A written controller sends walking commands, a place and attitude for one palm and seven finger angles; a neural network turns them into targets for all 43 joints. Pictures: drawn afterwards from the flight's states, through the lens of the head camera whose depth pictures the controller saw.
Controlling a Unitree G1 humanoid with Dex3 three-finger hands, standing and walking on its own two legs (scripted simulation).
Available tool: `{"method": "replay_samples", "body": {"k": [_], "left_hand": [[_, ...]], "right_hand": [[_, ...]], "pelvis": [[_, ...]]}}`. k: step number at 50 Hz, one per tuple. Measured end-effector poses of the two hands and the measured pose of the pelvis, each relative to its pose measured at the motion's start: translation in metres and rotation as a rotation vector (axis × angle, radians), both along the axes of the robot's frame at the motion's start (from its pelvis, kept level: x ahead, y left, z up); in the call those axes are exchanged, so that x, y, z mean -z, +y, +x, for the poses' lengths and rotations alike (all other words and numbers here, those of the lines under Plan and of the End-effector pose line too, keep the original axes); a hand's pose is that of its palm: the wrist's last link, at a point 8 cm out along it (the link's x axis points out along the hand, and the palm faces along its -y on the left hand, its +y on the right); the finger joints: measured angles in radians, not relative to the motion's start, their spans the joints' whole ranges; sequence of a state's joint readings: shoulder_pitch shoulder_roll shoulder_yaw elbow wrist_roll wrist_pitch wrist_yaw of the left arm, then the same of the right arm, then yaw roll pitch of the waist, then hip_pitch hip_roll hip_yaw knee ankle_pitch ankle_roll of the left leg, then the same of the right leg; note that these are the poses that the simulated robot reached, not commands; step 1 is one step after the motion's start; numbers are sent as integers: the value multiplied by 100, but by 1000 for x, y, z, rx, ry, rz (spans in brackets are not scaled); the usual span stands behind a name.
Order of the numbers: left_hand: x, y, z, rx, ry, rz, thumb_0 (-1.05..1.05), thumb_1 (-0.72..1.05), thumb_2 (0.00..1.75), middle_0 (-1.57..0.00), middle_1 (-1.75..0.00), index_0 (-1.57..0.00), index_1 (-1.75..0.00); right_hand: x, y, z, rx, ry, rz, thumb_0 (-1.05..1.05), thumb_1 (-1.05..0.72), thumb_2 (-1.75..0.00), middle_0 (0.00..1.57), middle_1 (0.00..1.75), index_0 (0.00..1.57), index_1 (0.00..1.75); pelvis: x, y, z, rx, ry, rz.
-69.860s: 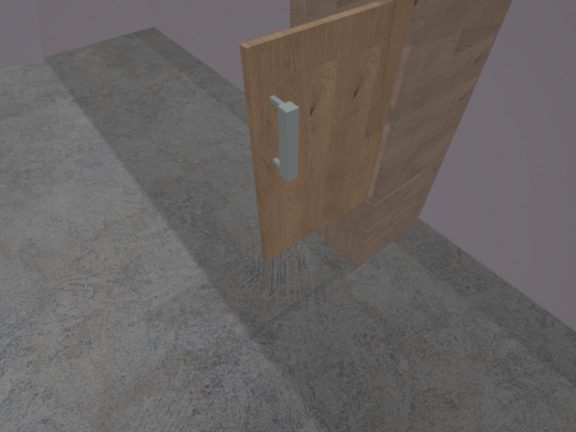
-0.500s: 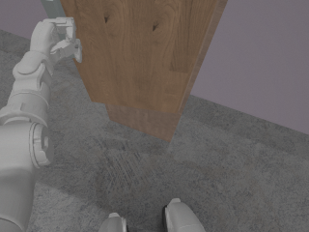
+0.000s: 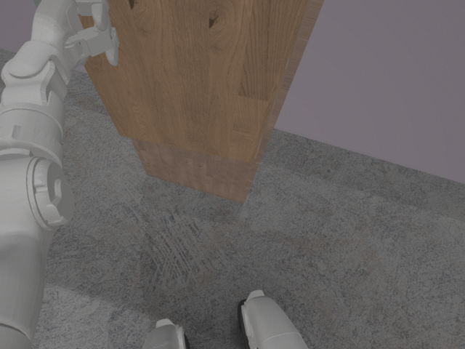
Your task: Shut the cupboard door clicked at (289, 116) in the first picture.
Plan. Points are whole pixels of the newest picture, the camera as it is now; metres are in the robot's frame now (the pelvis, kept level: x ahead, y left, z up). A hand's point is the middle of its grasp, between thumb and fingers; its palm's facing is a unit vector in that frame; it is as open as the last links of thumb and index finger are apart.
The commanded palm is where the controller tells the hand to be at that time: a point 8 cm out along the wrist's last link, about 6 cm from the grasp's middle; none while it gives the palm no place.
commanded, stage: push the door shut along its arc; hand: left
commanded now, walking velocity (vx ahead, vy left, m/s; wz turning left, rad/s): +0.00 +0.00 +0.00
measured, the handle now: (63, 7) +0.65 +0.15 +0.13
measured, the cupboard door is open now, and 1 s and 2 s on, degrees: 6 1 1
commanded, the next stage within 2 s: pull the fist back off the door in 0.28 s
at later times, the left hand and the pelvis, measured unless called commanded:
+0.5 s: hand (124, 12) +0.62 +0.06 +0.14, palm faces -0.09 -0.99 +0.10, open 3.0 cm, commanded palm +0.60 +0.09 +0.13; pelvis +0.00 -0.01 -0.01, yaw +0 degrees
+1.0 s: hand (129, 46) +0.56 +0.06 +0.13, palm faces +0.02 -1.00 -0.02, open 3.1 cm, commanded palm +0.52 +0.10 +0.13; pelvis +0.02 -0.01 +0.02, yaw -1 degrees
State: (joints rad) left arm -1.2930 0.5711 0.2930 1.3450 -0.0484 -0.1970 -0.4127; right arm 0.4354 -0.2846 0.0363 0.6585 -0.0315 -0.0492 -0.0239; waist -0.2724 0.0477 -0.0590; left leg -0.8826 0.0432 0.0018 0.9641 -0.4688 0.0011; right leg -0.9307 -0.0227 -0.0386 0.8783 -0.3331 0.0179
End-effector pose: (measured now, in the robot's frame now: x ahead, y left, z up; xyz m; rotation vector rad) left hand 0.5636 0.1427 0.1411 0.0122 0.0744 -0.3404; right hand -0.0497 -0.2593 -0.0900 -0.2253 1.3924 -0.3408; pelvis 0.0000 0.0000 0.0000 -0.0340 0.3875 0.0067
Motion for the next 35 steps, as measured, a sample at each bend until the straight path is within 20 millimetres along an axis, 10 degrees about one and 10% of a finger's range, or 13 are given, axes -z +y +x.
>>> {"method": "replay_samples", "body": {"k": [20,28,35], "left_hand": [[1,-32,37,58,5,21,0,89,92,-130,-150,-130,-150],[10,-28,35,-392,-21,-10,1,84,89,-130,-150,-130,-150],[14,-46,21,-355,-10,31,1,88,90,-129,-150,-130,-150]], "right_hand": [[5,1,-35,60,112,-13,0,-90,-90,20,30,20,30],[4,18,-41,3,133,104,0,-90,-90,20,30,20,30],[-1,24,-37,39,124,141,0,-90,-90,20,30,20,30]], "pelvis": [[14,-6,-3,4,68,-5],[14,-8,-2,2,98,-8],[1,-9,3,6,61,1]]}}
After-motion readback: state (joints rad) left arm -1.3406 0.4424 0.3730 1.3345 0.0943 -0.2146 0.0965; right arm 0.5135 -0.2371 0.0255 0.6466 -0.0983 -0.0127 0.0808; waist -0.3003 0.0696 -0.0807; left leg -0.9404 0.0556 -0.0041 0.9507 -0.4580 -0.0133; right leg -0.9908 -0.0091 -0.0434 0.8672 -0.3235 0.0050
